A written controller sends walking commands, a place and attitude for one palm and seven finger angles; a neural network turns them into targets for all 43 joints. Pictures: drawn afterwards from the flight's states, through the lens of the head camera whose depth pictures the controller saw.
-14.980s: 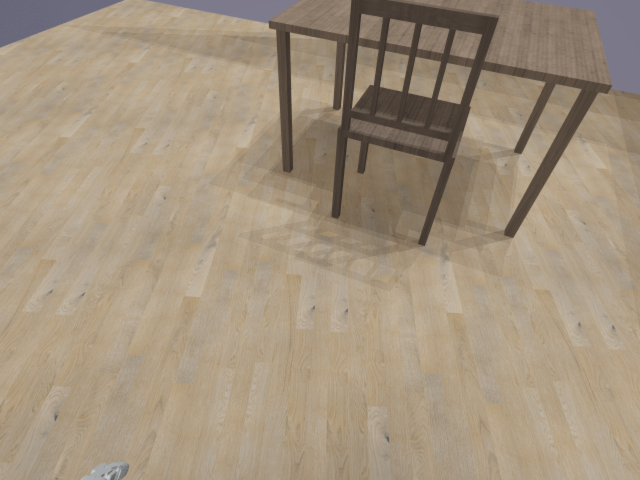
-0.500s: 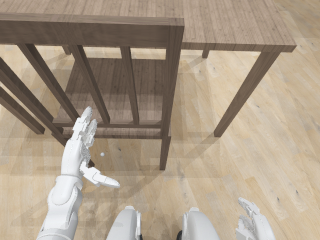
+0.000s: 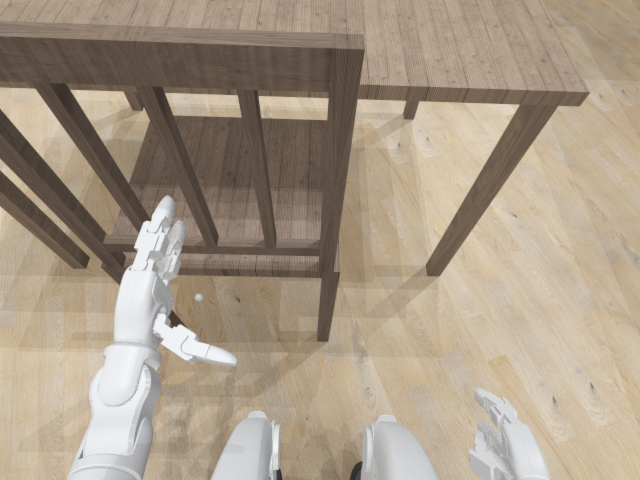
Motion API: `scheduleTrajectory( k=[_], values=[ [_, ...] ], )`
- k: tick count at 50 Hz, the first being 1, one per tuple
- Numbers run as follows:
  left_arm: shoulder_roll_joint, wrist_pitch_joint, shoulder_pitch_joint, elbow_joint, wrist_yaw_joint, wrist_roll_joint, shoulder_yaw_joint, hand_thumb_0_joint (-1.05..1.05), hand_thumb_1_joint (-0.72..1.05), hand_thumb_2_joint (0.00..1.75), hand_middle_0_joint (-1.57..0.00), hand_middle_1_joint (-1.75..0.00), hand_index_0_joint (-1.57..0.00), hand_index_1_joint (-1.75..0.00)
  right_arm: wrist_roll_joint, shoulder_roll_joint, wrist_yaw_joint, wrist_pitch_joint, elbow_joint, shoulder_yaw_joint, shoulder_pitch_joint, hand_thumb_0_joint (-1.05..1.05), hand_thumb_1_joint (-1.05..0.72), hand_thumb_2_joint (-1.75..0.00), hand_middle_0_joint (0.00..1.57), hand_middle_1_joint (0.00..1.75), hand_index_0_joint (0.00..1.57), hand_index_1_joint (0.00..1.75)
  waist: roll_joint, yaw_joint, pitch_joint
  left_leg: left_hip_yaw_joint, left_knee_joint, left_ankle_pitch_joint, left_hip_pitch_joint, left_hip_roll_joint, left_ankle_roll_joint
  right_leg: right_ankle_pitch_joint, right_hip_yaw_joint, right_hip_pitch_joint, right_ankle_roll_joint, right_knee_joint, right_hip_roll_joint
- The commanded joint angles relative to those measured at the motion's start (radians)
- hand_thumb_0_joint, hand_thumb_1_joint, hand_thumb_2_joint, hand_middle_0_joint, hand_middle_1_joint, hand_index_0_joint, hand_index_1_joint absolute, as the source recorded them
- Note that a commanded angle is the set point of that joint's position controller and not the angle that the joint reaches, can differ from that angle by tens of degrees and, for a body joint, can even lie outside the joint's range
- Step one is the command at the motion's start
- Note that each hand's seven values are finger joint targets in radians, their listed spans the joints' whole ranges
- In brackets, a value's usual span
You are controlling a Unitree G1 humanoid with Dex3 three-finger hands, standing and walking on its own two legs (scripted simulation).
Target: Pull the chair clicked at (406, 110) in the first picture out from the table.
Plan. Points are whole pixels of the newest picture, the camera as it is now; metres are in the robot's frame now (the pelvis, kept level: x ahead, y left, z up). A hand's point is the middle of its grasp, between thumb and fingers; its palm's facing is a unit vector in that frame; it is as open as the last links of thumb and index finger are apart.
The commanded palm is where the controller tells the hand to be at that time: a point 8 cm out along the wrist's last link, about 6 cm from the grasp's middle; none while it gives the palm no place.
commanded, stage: aim the fingers beside a spindle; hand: left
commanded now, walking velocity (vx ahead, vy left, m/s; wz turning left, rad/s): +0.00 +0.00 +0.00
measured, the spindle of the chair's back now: (188, 181) +0.48 +0.19 +0.05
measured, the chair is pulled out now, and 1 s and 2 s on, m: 0.00 0.00 0.00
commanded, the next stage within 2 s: push the fingers through the gap in 0.88 s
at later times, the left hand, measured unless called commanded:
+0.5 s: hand (198, 303) +0.32 +0.16 +0.01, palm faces -0.01 -1.00 -0.03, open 16.9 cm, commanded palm +0.30 +0.21 +0.02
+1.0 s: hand (185, 298) +0.32 +0.17 +0.04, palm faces -0.01 -1.00 -0.05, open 16.9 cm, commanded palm +0.30 +0.22 +0.03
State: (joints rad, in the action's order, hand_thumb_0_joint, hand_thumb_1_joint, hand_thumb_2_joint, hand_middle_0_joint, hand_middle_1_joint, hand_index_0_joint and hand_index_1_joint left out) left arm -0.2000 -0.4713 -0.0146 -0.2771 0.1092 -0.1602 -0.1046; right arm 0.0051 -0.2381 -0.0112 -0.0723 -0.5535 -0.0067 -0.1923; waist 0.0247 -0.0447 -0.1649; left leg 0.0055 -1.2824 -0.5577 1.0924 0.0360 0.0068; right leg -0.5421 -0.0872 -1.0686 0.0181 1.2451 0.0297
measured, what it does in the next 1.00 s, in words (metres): stands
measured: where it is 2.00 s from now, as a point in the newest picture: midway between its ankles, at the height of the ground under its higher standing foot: outside the picture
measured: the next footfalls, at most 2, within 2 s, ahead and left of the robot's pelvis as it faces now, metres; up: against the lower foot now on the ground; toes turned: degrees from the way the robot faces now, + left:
none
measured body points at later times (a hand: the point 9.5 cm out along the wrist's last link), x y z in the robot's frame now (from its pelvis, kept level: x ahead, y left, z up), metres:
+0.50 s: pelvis +0.00 +0.00 +0.00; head +0.11 +0.01 +0.43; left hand +0.32 +0.21 +0.01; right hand +0.16 -0.24 -0.10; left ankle +0.03 +0.11 -0.62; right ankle +0.03 -0.11 -0.62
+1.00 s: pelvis +0.00 +0.01 +0.00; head +0.10 +0.02 +0.44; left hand +0.31 +0.22 +0.04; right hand +0.17 -0.24 -0.09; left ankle +0.03 +0.11 -0.62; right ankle +0.03 -0.11 -0.62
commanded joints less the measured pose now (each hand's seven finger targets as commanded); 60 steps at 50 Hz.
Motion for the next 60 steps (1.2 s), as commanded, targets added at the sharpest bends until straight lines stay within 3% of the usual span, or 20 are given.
scheduleTrajectory(
  k=[1, 6, 10, 13, 16, 18, 21, 25, 28, 31, 34, 36, 42, 44, 47, 50, 53, 56, 57, 60],
  values=[
    [-0.133, -0.028, -0.128, 0.042, 0.005, -0.013, -0.099, 0.00, -0.50, 0.30, -0.06, -0.08, -0.06, -0.08, -0.010, -0.146, -0.001, -0.031, 0.120, 0.052, -0.010, 0.00, -0.90, -0.90, 0.20, 0.30, 0.20, 0.30, -0.038, -0.012, -0.271, 0.014, 0.169, 0.191, -0.127, -0.039, 0.016, 0.177, 0.065, 0.227, 0.003, -0.195, -0.028],
    [-0.104, -0.037, -0.181, 0.156, 0.065, -0.046, -0.041, 0.00, -0.50, 0.30, -0.06, -0.08, -0.06, -0.08, -0.018, -0.150, -0.007, -0.041, 0.145, 0.054, -0.005, 0.00, -0.90, -0.90, 0.20, 0.30, 0.20, 0.30, 0.023, -0.015, -0.351, 0.016, 0.170, 0.247, -0.199, -0.035, 0.020, 0.233, 0.062, 0.243, 0.009, -0.189, -0.026],
    [-0.140, -0.082, -0.162, 0.322, 0.045, -0.053, -0.054, 0.00, -0.50, 0.30, -0.06, -0.08, -0.06, -0.08, -0.011, -0.141, -0.012, -0.064, 0.139, 0.058, -0.017, 0.00, -0.90, -0.90, 0.20, 0.30, 0.20, 0.30, 0.064, 0.000, -0.441, 0.025, 0.180, 0.359, -0.299, -0.028, 0.017, 0.311, 0.055, 0.273, 0.008, -0.178, -0.024],
    [-0.137, -0.078, -0.159, 0.256, 0.005, -0.031, -0.062, 0.00, -0.50, 0.30, -0.06, -0.08, -0.06, -0.08, -0.005, -0.143, -0.010, -0.064, 0.111, 0.056, -0.018, 0.00, -0.90, -0.90, 0.20, 0.30, 0.20, 0.30, 0.042, -0.019, -0.353, 0.038, 0.180, 0.326, -0.267, -0.024, 0.013, 0.265, 0.039, 0.200, 0.005, -0.170, -0.027],
    [-0.128, -0.044, -0.122, 0.078, -0.010, -0.009, -0.080, 0.00, -0.50, 0.30, -0.06, -0.08, -0.06, -0.08, -0.006, -0.152, -0.005, -0.050, 0.101, 0.053, -0.018, 0.00, -0.90, -0.90, 0.20, 0.30, 0.20, 0.30, -0.030, -0.025, -0.235, 0.033, 0.179, 0.204, -0.157, -0.032, 0.014, 0.166, 0.039, 0.166, 0.005, -0.186, -0.031],
    [-0.110, -0.029, -0.176, 0.017, -0.003, -0.001, -0.068, 0.00, -0.50, 0.30, -0.06, -0.08, -0.06, -0.08, -0.009, -0.158, -0.003, -0.040, 0.106, 0.053, -0.011, 0.00, -0.90, -0.90, 0.20, 0.30, 0.20, 0.30, -0.043, -0.029, -0.220, 0.028, 0.172, 0.150, -0.125, -0.038, 0.015, 0.119, 0.044, 0.143, 0.005, -0.184, -0.028],
    [-0.112, -0.034, -0.180, 0.093, 0.021, -0.014, -0.061, 0.00, -0.50, 0.30, -0.06, -0.08, -0.06, -0.08, -0.011, -0.155, -0.001, -0.040, 0.138, 0.056, -0.007, 0.00, -0.90, -0.90, 0.20, 0.30, 0.20, 0.30, 0.024, -0.001, -0.326, 0.021, 0.175, 0.205, -0.178, -0.039, 0.015, 0.171, 0.051, 0.197, 0.013, -0.176, -0.024],
    [-0.134, -0.073, -0.209, 0.308, 0.022, -0.036, -0.051, 0.00, -0.50, 0.30, -0.06, -0.08, -0.06, -0.08, -0.008, -0.142, -0.006, -0.055, 0.150, 0.058, -0.012, 0.00, -0.90, -0.90, 0.20, 0.30, 0.20, 0.30, 0.073, 0.008, -0.481, 0.025, 0.178, 0.355, -0.316, -0.030, 0.014, 0.298, 0.054, 0.264, 0.011, -0.169, -0.024],
    [-0.159, -0.072, -0.160, 0.277, 0.003, -0.032, -0.082, 0.00, -0.50, 0.30, -0.06, -0.08, -0.06, -0.08, -0.007, -0.142, -0.007, -0.053, 0.130, 0.055, -0.019, 0.00, -0.90, -0.90, 0.20, 0.30, 0.20, 0.30, 0.038, -0.001, -0.422, 0.032, 0.183, 0.356, -0.286, -0.026, 0.013, 0.301, 0.046, 0.254, 0.007, -0.169, -0.028],
    [-0.131, -0.040, -0.105, 0.125, -0.006, -0.017, -0.080, 0.00, -0.50, 0.30, -0.06, -0.08, -0.06, -0.08, -0.008, -0.148, -0.004, -0.043, 0.112, 0.052, -0.021, 0.00, -0.90, -0.90, 0.20, 0.30, 0.20, 0.30, -0.028, -0.018, -0.294, 0.032, 0.184, 0.261, -0.193, -0.029, 0.015, 0.227, 0.040, 0.211, 0.004, -0.184, -0.033],
    [-0.079, -0.012, -0.100, 0.037, 0.011, -0.015, -0.043, 0.00, -0.50, 0.30, -0.06, -0.08, -0.06, -0.08, -0.014, -0.155, 0.003, -0.030, 0.119, 0.052, -0.013, 0.00, -0.90, -0.90, 0.20, 0.30, 0.20, 0.30, -0.049, -0.025, -0.237, 0.027, 0.183, 0.186, -0.148, -0.035, 0.014, 0.163, 0.038, 0.175, 0.004, -0.191, -0.032],
    [-0.070, -0.013, -0.135, 0.055, 0.028, -0.019, -0.024, 0.00, -0.50, 0.30, -0.06, -0.08, -0.06, -0.08, -0.015, -0.157, 0.002, -0.030, 0.131, 0.052, -0.008, 0.00, -0.90, -0.90, 0.20, 0.30, 0.20, 0.30, -0.022, -0.024, -0.253, 0.025, 0.181, 0.190, -0.161, -0.037, 0.016, 0.164, 0.042, 0.175, 0.008, -0.191, -0.030],
    [-0.175, -0.096, -0.152, 0.359, 0.013, -0.035, -0.088, 0.00, -0.50, 0.30, -0.06, -0.08, -0.06, -0.08, -0.004, -0.138, -0.008, -0.054, 0.146, 0.057, -0.014, 0.00, -0.90, -0.90, 0.20, 0.30, 0.20, 0.30, 0.096, 0.017, -0.468, 0.030, 0.186, 0.401, -0.337, -0.027, 0.010, 0.323, 0.049, 0.266, 0.014, -0.165, -0.026],
    [-0.152, -0.098, -0.148, 0.340, -0.003, -0.034, -0.073, 0.00, -0.50, 0.30, -0.06, -0.08, -0.06, -0.08, -0.002, -0.135, -0.007, -0.059, 0.127, 0.054, -0.013, 0.00, -0.90, -0.90, 0.20, 0.30, 0.20, 0.30, 0.083, -0.002, -0.422, 0.034, 0.184, 0.390, -0.328, -0.025, 0.010, 0.310, 0.041, 0.236, 0.010, -0.168, -0.028],
    [-0.097, -0.057, -0.109, 0.143, -0.003, -0.020, -0.045, 0.00, -0.50, 0.30, -0.06, -0.08, -0.06, -0.08, -0.004, -0.143, -0.003, -0.050, 0.105, 0.050, -0.013, 0.00, -0.90, -0.90, 0.20, 0.30, 0.20, 0.30, -0.003, -0.033, -0.269, 0.037, 0.183, 0.260, -0.211, -0.028, 0.012, 0.214, 0.031, 0.178, 0.004, -0.184, -0.034],
    [-0.075, -0.013, -0.157, 0.020, 0.022, -0.012, -0.024, 0.00, -0.50, 0.30, -0.06, -0.08, -0.06, -0.08, -0.014, -0.161, -0.002, -0.036, 0.109, 0.049, -0.010, 0.00, -0.90, -0.90, 0.20, 0.30, 0.20, 0.30, -0.041, -0.041, -0.206, 0.037, 0.184, 0.157, -0.141, -0.035, 0.013, 0.128, 0.033, 0.144, 0.006, -0.192, -0.032],
    [-0.117, -0.008, -0.242, 0.100, 0.043, -0.021, -0.048, 0.00, -0.50, 0.30, -0.06, -0.08, -0.06, -0.08, -0.016, -0.163, -0.010, -0.037, 0.127, 0.056, -0.011, 0.00, -0.90, -0.90, 0.20, 0.30, 0.20, 0.30, 0.022, -0.021, -0.320, 0.029, 0.184, 0.201, -0.203, -0.036, 0.016, 0.166, 0.047, 0.189, 0.011, -0.194, -0.027],
    [-0.168, -0.047, -0.351, 0.220, 0.031, -0.028, -0.075, 0.00, -0.50, 0.30, -0.06, -0.08, -0.06, -0.08, -0.010, -0.157, -0.021, -0.050, 0.125, 0.054, -0.017, 0.00, -0.90, -0.90, 0.20, 0.30, 0.20, 0.30, 0.064, -0.022, -0.411, 0.037, 0.178, 0.290, -0.284, -0.028, 0.015, 0.229, 0.047, 0.203, 0.011, -0.178, -0.028],
    [-0.176, -0.062, -0.347, 0.251, 0.020, -0.026, -0.085, 0.00, -0.50, 0.30, -0.06, -0.08, -0.06, -0.08, -0.005, -0.152, -0.022, -0.054, 0.119, 0.053, -0.020, 0.00, -0.90, -0.90, 0.20, 0.30, 0.20, 0.30, 0.101, -0.008, -0.447, 0.042, 0.181, 0.332, -0.320, -0.027, 0.010, 0.251, 0.046, 0.207, 0.013, -0.169, -0.027],
    [-0.157, -0.074, -0.323, 0.174, -0.005, -0.024, -0.091, 0.00, -0.50, 0.30, -0.06, -0.08, -0.06, -0.08, 0.001, -0.146, -0.016, -0.057, 0.094, 0.049, -0.027, 0.00, -0.90, -0.90, 0.20, 0.30, 0.20, 0.30, 0.052, -0.021, -0.406, 0.042, 0.171, 0.346, -0.293, -0.024, 0.009, 0.267, 0.039, 0.195, 0.008, -0.165, -0.029]
  ],
)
